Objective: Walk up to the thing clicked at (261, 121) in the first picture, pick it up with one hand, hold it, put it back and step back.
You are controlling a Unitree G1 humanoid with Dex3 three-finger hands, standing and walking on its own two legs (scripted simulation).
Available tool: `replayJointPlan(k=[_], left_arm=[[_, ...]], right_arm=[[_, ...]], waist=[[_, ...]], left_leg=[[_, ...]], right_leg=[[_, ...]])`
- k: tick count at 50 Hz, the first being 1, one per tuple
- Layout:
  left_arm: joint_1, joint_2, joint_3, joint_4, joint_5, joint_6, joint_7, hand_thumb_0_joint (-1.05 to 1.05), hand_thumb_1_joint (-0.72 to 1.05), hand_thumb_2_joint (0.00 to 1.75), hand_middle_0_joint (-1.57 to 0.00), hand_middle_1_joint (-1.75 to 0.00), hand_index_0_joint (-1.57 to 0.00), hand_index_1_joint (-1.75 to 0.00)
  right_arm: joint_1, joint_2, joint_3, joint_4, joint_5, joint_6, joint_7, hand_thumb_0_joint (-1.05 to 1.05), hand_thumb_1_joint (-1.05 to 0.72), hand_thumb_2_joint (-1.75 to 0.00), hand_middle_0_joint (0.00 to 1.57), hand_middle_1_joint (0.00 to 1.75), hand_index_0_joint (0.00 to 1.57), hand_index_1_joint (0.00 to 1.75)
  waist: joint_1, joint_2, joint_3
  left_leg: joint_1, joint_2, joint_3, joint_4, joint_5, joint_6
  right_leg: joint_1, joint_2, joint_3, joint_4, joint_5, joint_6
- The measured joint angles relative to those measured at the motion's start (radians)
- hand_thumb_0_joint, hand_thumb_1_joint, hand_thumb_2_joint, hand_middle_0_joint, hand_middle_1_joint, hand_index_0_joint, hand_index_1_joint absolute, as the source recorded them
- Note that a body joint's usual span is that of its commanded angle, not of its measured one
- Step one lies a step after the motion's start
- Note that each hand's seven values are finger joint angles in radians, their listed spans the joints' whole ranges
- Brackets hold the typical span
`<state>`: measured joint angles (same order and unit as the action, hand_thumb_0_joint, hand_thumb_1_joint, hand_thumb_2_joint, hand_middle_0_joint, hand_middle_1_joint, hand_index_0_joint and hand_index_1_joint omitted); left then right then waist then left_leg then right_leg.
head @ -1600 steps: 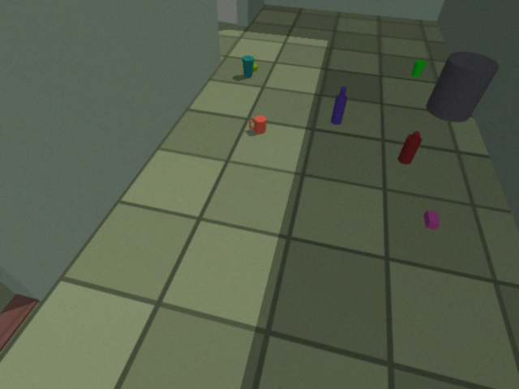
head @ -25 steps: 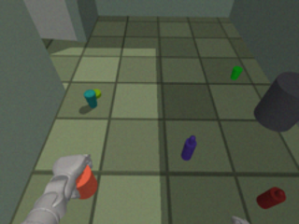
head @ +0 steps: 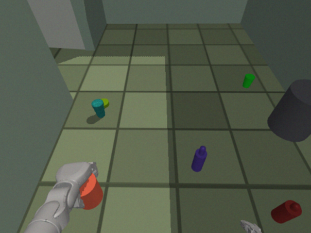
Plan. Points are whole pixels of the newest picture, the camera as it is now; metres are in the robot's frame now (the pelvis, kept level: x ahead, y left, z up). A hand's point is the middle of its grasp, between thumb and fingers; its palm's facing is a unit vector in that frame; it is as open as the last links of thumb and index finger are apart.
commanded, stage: hold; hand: left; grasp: from above
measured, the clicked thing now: (81, 191) +0.29 +0.23 -0.11
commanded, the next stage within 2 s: crouch in 1.20 s
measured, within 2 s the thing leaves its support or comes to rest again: neither
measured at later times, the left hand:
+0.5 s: hand (78, 189) +0.27 +0.22 -0.05, palm faces -0.48 -0.06 -0.88, open 10.5 cm
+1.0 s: hand (75, 187) +0.28 +0.22 -0.04, palm faces -0.50 -0.06 -0.87, open 10.5 cm
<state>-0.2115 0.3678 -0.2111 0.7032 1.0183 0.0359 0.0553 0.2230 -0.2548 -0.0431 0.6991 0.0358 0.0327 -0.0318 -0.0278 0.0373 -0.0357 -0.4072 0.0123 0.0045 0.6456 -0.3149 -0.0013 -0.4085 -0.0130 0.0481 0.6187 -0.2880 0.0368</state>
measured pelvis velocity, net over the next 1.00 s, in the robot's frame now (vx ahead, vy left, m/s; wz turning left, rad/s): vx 0.00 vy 0.00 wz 0.00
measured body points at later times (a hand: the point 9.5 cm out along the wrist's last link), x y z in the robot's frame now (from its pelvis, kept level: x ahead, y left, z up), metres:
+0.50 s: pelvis +0.00 +0.00 +0.01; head +0.01 -0.02 +0.46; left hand +0.29 +0.22 +0.00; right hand +0.13 -0.26 -0.11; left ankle +0.01 +0.12 -0.72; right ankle +0.02 -0.15 -0.72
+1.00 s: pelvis +0.00 +0.00 +0.01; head +0.02 -0.02 +0.46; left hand +0.30 +0.22 +0.01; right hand +0.15 -0.26 -0.10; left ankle +0.01 +0.12 -0.72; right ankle +0.02 -0.15 -0.72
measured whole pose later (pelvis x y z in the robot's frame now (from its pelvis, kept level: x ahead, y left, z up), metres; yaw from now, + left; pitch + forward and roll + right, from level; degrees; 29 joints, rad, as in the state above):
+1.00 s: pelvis +0.00 +0.00 +0.01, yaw +0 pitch +1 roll +0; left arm -0.20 0.39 -0.21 0.62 1.01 0.01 -0.05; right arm 0.19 -0.25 -0.03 0.67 0.05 0.05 -0.04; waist 0.00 0.04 0.00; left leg -0.30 0.01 0.00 0.54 -0.26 0.00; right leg -0.30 -0.02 0.05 0.52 -0.24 0.03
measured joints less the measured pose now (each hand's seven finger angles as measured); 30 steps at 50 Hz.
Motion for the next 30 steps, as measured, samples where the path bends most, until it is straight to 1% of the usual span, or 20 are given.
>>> replayJointPlan(k=[11,21,30], left_arm=[[0.01,0.003,0.002,-0.025,0.001,-0.001,-0.024,-0.01,-0.1,0.65,-0.73,-0.75,-0.61,-0.73],[0.018,0.006,0.004,-0.053,-0.006,-0.009,-0.044,-0.01,-0.1,0.65,-0.72,-0.75,-0.6,-0.73],[0.022,0.013,-0.003,-0.076,-0.009,-0.007,-0.058,-0.01,-0.1,0.65,-0.72,-0.75,-0.6,-0.73]], right_arm=[[-0.008,-0.003,0.001,-0.007,0.0,0.003,0.001,0.01,-0.91,-0.9,0.2,0.3,0.2,0.3],[-0.018,-0.006,0.004,-0.015,0.003,0.005,-0.003,0.01,-0.91,-0.9,0.2,0.3,0.2,0.3],[-0.029,-0.003,0.009,-0.019,0.006,0.007,-0.008,0.01,-0.91,-0.9,0.2,0.3,0.2,0.3]], waist=[[0.003,0.005,0.009],[0.009,0.007,0.02],[0.015,0.008,0.026]], left_leg=[[0.032,0.001,0.0,-0.031,0.016,-0.003],[0.056,0.001,-0.001,-0.056,0.031,-0.003],[0.079,0.0,-0.002,-0.075,0.04,-0.003]], right_leg=[[0.03,0.001,0.0,-0.026,0.014,-0.003],[0.053,0.0,-0.002,-0.048,0.027,-0.004],[0.076,-0.001,-0.002,-0.067,0.035,-0.004]])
